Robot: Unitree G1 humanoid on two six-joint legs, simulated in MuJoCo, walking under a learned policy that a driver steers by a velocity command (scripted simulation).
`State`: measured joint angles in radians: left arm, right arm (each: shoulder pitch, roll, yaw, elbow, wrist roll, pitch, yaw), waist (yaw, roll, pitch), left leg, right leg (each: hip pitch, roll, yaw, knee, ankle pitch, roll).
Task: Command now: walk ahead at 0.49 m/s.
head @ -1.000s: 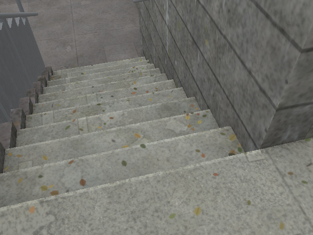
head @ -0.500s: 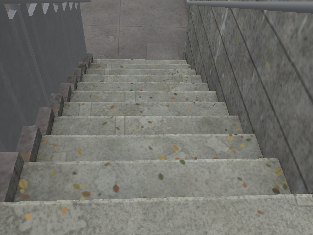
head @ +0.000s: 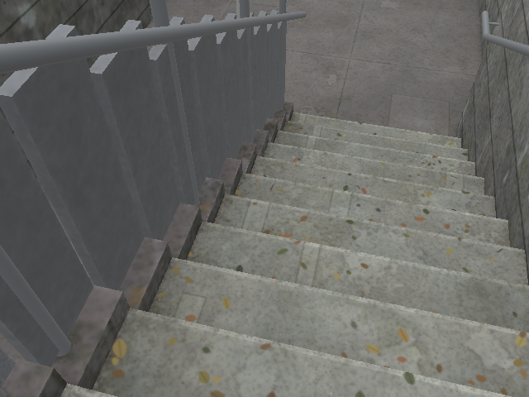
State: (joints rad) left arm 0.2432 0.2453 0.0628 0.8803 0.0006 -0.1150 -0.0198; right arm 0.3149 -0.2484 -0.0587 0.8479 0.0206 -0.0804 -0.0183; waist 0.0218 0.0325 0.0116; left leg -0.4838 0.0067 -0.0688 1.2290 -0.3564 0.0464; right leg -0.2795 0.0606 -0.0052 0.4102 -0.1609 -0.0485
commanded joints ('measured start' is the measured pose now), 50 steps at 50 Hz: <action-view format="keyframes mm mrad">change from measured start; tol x32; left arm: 1 38 70 2 -18 -1 -3 -1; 16 323 52 -18 -52 -41 40 34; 41 -267 31 15 -235 -38 130 -69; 45 305 226 109 -15 -9 128 -15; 50 189 205 54 13 -29 96 -34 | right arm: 1 27 -24 -7 -72 -17 -17 -3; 50 7 -108 -11 -97 66 -26 -55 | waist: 1 -34 -115 1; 13 -91 -113 -40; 16 -96 322 -241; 41 -174 36 147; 47 26 -429 -373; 50 37 -53 -186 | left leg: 1 -149 86 -2 -162 21 -10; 13 345 12 27 -747 302 -10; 15 758 386 -411 -814 234 190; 17 623 384 -524 -944 -67 216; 25 384 282 -49 -1020 361 152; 39 218 302 228 -582 -12 7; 44 232 310 268 -64 434 -40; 45 123 213 295 334 324 -97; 46 -353 81 230 854 -619 -145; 50 -568 114 20 671 -225 -69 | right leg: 1 105 -248 311 -205 201 -218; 12 36 -199 304 -73 124 -133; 16 -468 -21 138 741 -433 -5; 33 -670 -155 203 530 377 -33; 42 -269 -136 2 124 521 -11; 46 722 -154 73 307 1025 -158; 50 401 -454 728 -118 -258 -338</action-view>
